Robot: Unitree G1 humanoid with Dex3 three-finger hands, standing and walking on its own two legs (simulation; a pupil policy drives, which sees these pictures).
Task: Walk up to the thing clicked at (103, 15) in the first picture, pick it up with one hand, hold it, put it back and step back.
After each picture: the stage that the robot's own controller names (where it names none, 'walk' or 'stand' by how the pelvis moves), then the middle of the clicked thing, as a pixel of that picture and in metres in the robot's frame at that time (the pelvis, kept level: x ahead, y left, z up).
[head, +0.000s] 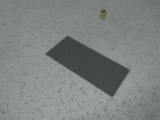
stand; (102, 14) +1.87 -0.30 -0.72
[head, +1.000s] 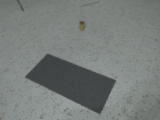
walk; (82, 26) +1.75 +0.06 -0.69
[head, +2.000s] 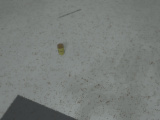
walk; (61, 49) +1.16 +0.27 -0.71
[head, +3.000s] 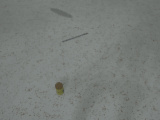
walk; (59, 88) +0.70 +0.23 -0.72
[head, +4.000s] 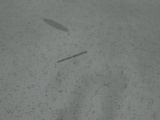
walk; out of the picture +0.37 +0.13 -0.70
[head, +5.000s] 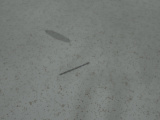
stand; out of the picture +0.28 +0.14 -0.72
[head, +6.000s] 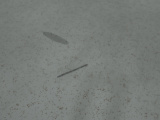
stand; out of the picture +0.27 +0.15 -0.72
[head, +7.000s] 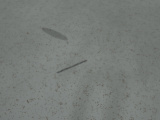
stand; out of the picture +0.29 +0.15 -0.72
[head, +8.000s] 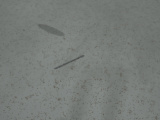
stand; out of the picture +0.30 +0.17 -0.72
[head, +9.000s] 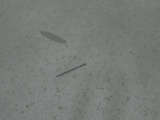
stand; out of the picture +0.26 +0.15 -0.73
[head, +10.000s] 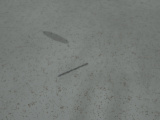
stand; out of the picture +0.27 +0.15 -0.73
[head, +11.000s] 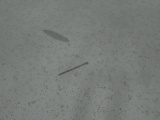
stand; out of the picture +0.27 +0.14 -0.73
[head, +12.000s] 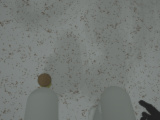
go down; (45, 81) +0.37 +0.13 -0.41
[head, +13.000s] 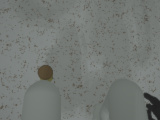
go down; (46, 74) +0.39 +0.13 -0.33
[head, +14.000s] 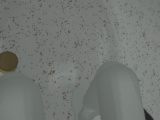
close in; (7, 63) +0.39 +0.16 -0.25
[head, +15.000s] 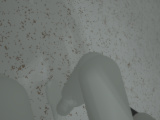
close; out of the picture +0.40 +0.18 -0.23
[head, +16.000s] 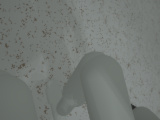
lift; out of the picture +0.39 +0.19 -0.23
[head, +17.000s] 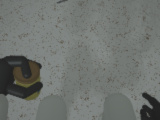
lift; (28, 81) +0.32 +0.17 -0.03
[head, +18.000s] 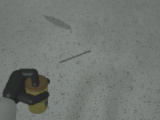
hold; (37, 94) +0.30 +0.15 +0.00
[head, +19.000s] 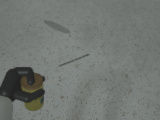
hold; (33, 92) +0.31 +0.17 +0.00
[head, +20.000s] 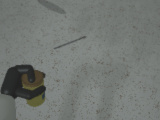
crouch; (34, 88) +0.32 +0.16 -0.04
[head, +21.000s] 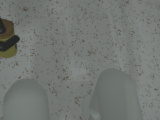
lower; (4, 39) +0.46 +0.19 -0.10
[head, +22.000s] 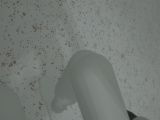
lower; out of the picture +0.45 +0.23 -0.24
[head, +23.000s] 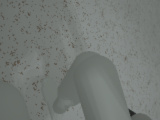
lower; out of the picture +0.44 +0.22 -0.24
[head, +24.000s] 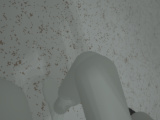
lower; out of the picture +0.43 +0.21 -0.24
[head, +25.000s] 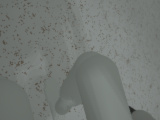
lower; out of the picture +0.43 +0.21 -0.24
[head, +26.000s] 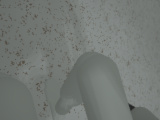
loosen; out of the picture +0.42 +0.18 -0.24
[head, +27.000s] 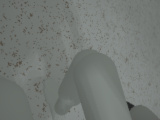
withdraw; out of the picture +0.41 +0.18 -0.23
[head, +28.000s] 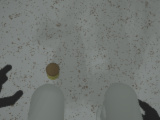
walk; (52, 71) +0.41 +0.12 -0.38
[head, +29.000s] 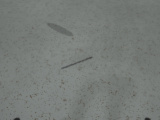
stand; out of the picture +0.32 +0.12 -0.66
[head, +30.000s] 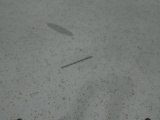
stand; out of the picture +0.34 +0.14 -0.67
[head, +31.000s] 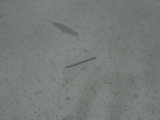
stand; out of the picture +0.33 +0.12 -0.70
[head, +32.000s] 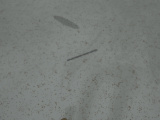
walk; out of the picture +0.36 +0.12 -0.71
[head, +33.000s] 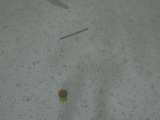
walk; (63, 96) +0.52 +0.09 -0.71
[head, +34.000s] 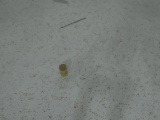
walk; (63, 70) +0.81 +0.21 -0.70
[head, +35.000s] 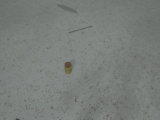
stand; (68, 68) +0.98 +0.13 -0.71
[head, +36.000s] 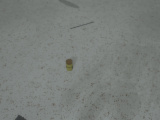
stand; (69, 65) +0.97 +0.12 -0.72
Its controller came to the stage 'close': yes
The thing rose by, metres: 0.72
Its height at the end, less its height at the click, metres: +0.00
